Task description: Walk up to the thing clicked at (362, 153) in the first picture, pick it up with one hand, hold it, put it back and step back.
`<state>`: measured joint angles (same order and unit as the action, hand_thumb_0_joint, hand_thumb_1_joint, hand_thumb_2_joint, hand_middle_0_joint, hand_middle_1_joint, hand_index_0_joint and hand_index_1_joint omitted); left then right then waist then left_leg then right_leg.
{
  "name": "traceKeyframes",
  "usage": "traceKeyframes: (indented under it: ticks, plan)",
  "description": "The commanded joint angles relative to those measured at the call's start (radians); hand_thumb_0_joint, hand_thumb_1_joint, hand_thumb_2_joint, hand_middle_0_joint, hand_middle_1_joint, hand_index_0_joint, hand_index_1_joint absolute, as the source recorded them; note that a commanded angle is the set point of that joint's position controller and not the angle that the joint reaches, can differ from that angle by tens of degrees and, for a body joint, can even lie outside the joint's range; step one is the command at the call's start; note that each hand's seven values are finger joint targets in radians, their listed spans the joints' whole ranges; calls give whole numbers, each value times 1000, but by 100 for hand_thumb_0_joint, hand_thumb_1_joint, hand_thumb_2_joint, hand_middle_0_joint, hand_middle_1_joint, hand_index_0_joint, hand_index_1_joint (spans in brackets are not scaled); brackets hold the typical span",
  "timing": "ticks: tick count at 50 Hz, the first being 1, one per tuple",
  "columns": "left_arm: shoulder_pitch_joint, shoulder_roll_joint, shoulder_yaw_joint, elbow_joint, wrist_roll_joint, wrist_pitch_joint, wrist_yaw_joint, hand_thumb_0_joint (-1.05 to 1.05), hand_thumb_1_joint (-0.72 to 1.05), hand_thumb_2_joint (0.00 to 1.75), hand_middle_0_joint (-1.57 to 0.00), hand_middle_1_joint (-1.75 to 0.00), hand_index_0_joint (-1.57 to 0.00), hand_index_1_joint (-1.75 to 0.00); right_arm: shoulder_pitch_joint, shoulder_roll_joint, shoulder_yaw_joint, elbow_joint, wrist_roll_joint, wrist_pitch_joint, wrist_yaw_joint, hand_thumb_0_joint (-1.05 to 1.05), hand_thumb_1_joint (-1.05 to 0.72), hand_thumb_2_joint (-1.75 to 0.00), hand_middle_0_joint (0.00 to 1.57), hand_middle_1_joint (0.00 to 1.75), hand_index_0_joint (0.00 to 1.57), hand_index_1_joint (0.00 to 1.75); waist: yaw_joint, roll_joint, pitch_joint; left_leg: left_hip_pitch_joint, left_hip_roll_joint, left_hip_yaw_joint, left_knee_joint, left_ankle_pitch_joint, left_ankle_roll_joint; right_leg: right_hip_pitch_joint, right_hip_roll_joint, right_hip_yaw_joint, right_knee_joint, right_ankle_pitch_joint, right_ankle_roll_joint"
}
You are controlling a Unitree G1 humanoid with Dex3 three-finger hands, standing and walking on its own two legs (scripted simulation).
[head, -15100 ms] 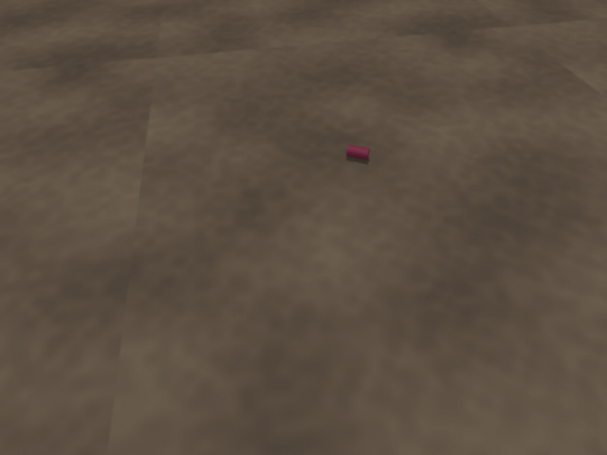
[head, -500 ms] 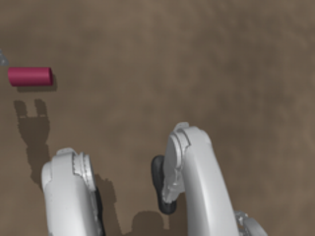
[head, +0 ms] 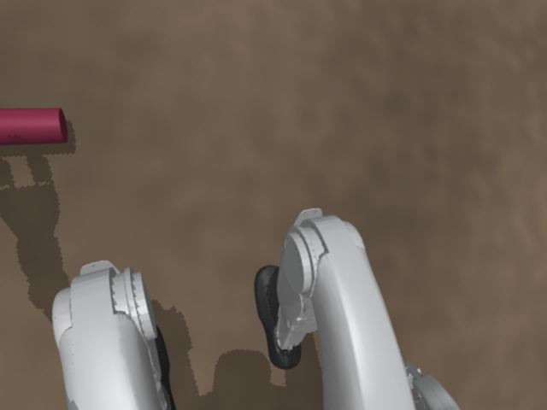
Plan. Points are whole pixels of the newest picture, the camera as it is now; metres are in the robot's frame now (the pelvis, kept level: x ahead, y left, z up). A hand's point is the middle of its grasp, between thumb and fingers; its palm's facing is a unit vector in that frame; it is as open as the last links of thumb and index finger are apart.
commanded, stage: rise first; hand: left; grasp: from above
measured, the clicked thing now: (26, 126) +0.56 +0.27 -0.31
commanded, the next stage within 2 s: approach in 1.58 s
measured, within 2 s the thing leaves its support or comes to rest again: neither
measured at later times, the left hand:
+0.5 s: hand out of the picture +0.49 +0.31 -0.18, palm faces -0.48 -0.02 -0.87, open 12.9 cm
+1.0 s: hand out of the picture +0.49 +0.32 -0.19, palm faces -0.49 -0.02 -0.87, open 12.2 cm
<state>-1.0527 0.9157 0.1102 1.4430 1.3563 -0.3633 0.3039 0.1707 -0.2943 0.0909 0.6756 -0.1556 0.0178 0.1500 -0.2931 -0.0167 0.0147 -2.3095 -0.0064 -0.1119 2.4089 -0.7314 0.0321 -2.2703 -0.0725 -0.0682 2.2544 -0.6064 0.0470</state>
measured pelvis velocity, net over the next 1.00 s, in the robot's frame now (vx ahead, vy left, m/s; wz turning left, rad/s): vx -0.01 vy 0.00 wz -0.03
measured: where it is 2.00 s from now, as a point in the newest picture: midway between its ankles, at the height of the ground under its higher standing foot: (220, 363)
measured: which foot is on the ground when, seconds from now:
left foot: down 0.00-1.00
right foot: down 0.00-1.00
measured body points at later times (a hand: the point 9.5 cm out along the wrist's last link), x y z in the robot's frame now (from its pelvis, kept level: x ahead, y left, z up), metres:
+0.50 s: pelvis +0.00 +0.00 -0.01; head +0.26 +0.08 +0.34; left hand +0.51 +0.31 -0.13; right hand +0.02 -0.28 -0.09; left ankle +0.06 +0.11 -0.30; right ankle +0.12 -0.14 -0.30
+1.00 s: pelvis -0.01 +0.00 -0.01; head +0.27 +0.09 +0.34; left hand +0.51 +0.31 -0.14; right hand +0.01 -0.27 -0.09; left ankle +0.06 +0.11 -0.30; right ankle +0.12 -0.14 -0.30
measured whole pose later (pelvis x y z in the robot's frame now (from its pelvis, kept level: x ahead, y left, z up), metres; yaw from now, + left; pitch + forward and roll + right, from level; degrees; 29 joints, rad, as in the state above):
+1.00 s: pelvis -0.01 +0.00 -0.01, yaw -2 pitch +34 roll -12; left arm -1.10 0.99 0.09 1.49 1.36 -0.36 0.30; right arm 0.19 -0.31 0.15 0.64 -0.15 0.01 0.15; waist -0.33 -0.03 0.05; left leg -2.34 -0.01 -0.13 2.45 -0.71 0.04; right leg -2.28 -0.06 -0.09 2.27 -0.58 0.05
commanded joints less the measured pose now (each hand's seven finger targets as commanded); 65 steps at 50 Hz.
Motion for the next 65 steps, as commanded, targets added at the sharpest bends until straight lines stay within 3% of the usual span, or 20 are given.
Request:
traceKeyframes:
  ticks: [1,4,8,11,19,27,33,35,40,42,45,47,49,54,58,60,64,65]
  plan:
    - [-314,263,40,-158,-25,-6,47,0,-35,84,-22,-85,-23,-83,241,-280,-88,13,-3,7,-11,0,-91,-90,20,30,20,30,-17,396,-712,593,-16,21,-284,309,-22,311,44,-80,-163,198,-73]
    - [-324,257,29,-150,-18,-9,44,0,-40,91,-25,-79,-21,-83,246,-283,-82,13,-4,9,-9,0,-91,-90,20,30,20,30,-33,400,-701,589,-15,22,-271,318,-19,320,47,-84,-164,206,-72]
    - [-324,272,30,-134,-10,-6,51,0,-33,84,-26,-82,-25,-82,248,-281,-77,12,-2,8,-9,0,-91,-90,20,30,20,30,-26,388,-715,557,-20,40,-267,293,-13,347,54,-81,-168,201,-74]
    - [-343,277,31,-105,-15,-3,55,0,-33,84,-26,-82,-25,-82,248,-283,-73,13,-3,4,-8,0,-91,-90,20,30,20,30,-43,360,-685,519,-20,37,-257,259,-8,343,54,-82,-172,183,-70]
    - [-365,295,21,-86,4,-2,59,0,-32,83,-28,-79,-27,-80,242,-291,-62,8,-1,3,-9,0,-91,-90,20,30,20,30,-48,395,-693,529,-17,29,-259,264,-13,327,57,-88,-159,185,-73]
    - [-373,315,17,-34,6,5,66,0,-31,82,-30,-78,-29,-79,238,-297,-41,4,-2,-6,-12,0,-91,-90,20,30,20,30,-65,384,-629,479,-19,31,-252,223,-10,316,56,-87,-164,161,-73]
    - [-386,355,32,-86,7,9,68,0,-27,79,-31,-78,-31,-78,247,-301,-38,-1,1,-6,-12,0,-91,-90,20,30,20,30,-56,423,-705,524,-16,30,-246,284,-15,349,58,-89,-152,206,-74]
    - [-377,325,24,-55,6,17,59,0,-28,79,-30,-78,-30,-78,253,-308,-42,-4,1,-8,-12,0,-91,-90,20,30,20,30,-74,414,-655,544,-11,10,-246,282,-22,287,53,-98,-149,191,-78]
    - [-332,319,9,-65,0,16,45,0,-24,76,-34,-75,-34,-75,249,-300,-36,-8,5,-3,-9,0,-91,-90,20,30,20,30,-55,415,-672,507,-13,29,-244,273,-15,341,61,-93,-156,195,-77]
    - [-337,320,12,-83,-8,15,35,0,-23,75,-33,-76,-34,-75,250,-301,-39,-12,6,-5,-9,0,-91,-90,20,30,20,30,-60,416,-655,527,-11,26,-239,278,-16,323,59,-95,-158,191,-79]
    - [-368,355,35,-142,-14,4,36,0,-20,73,-37,-73,-37,-72,253,-309,-42,-16,7,2,-12,0,-91,-90,20,30,20,30,-54,435,-706,550,-11,23,-240,314,-21,349,56,-94,-156,218,-78]
    - [-350,314,16,-113,-19,-3,31,0,-19,72,-37,-72,-38,-72,253,-305,-39,-14,4,2,-10,0,-91,-90,20,30,20,30,-66,409,-657,526,-11,20,-237,290,-19,331,60,-98,-158,199,-81]
    - [-361,318,14,-96,-12,-11,33,0,-18,71,-39,-70,-39,-70,257,-307,-35,-10,4,3,-12,0,-91,-90,20,30,20,30,-79,383,-652,491,-13,22,-229,273,-14,341,63,-100,-166,191,-78]
    - [-387,337,18,-137,4,-19,43,0,-15,69,-41,-69,-42,-68,251,-306,-35,-11,2,1,-11,0,-91,-90,20,30,20,30,-55,453,-691,561,-11,18,-249,280,-23,327,61,-98,-156,195,-79]
    - [-370,305,7,-65,11,-7,52,0,-16,70,-40,-69,-40,-69,252,-312,-36,-14,0,0,-10,0,-91,-90,20,30,20,30,-81,413,-626,532,-12,4,-253,261,-23,284,58,-108,-156,178,-80]
    - [-379,320,10,-95,11,-2,51,0,-15,69,-41,-69,-41,-68,244,-306,-34,-15,1,-2,-11,0,-91,-90,20,30,20,30,-64,439,-651,547,-11,11,-260,255,-21,292,60,-105,-159,178,-79]
    - [-371,305,-2,-69,11,11,48,0,-15,69,-40,-70,-41,-69,249,-305,-29,-15,1,-7,-10,0,-91,-90,20,30,20,30,-81,404,-625,515,-13,22,-242,262,-15,309,62,-102,-164,187,-78]
    - [-391,322,8,-104,10,11,46,0,-14,68,-41,-69,-42,-68,246,-306,-31,-16,2,-6,-10,0,-91,-90,20,30,20,30,-73,426,-651,534,-13,21,-248,276,-18,311,58,-100,-162,195,-78]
